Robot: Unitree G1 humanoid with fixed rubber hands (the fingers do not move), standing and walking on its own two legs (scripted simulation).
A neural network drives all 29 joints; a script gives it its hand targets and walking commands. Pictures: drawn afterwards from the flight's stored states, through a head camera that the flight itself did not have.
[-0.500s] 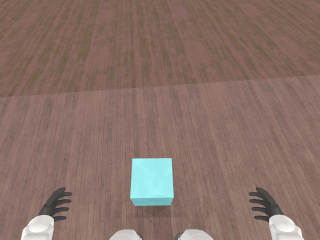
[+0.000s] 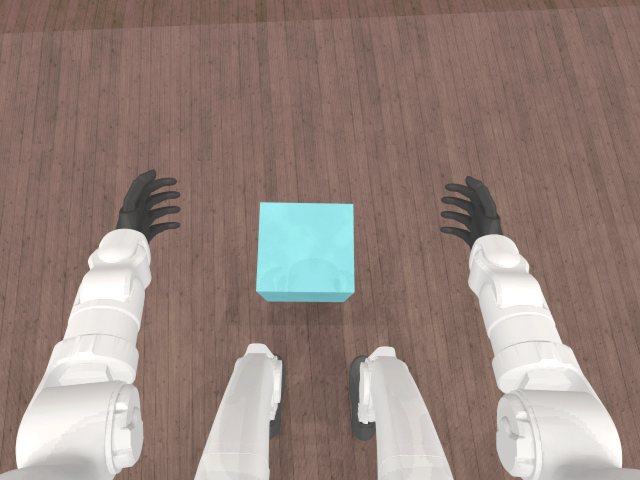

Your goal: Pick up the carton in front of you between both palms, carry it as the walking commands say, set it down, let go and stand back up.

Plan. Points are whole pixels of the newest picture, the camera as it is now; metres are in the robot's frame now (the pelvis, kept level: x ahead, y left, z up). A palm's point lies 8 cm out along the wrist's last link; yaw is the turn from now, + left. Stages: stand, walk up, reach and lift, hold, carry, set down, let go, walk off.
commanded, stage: reach and lift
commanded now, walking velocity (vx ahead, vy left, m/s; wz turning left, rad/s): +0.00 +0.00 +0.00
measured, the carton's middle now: (306, 257) +0.45 +0.03 -0.55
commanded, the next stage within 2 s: none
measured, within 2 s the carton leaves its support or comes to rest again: leaves its support in 1.98 s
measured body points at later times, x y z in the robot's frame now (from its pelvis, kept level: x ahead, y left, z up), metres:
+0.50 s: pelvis -0.01 +0.00 -0.09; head +0.30 +0.01 +0.24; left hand +0.48 +0.22 -0.23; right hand +0.48 -0.17 -0.23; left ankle +0.07 +0.12 -0.64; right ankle +0.07 -0.13 -0.64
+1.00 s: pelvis -0.05 +0.00 -0.27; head +0.30 +0.01 +0.01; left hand +0.46 +0.22 -0.44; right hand +0.47 -0.16 -0.45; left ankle +0.07 +0.12 -0.64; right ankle +0.07 -0.13 -0.64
